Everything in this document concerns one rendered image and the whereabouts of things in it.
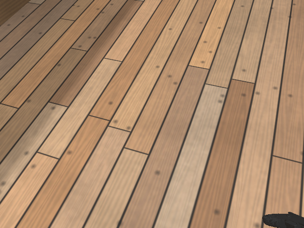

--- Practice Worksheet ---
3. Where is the right robot hand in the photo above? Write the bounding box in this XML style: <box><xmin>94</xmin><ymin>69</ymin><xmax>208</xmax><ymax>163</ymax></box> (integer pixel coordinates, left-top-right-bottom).
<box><xmin>262</xmin><ymin>212</ymin><xmax>304</xmax><ymax>228</ymax></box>

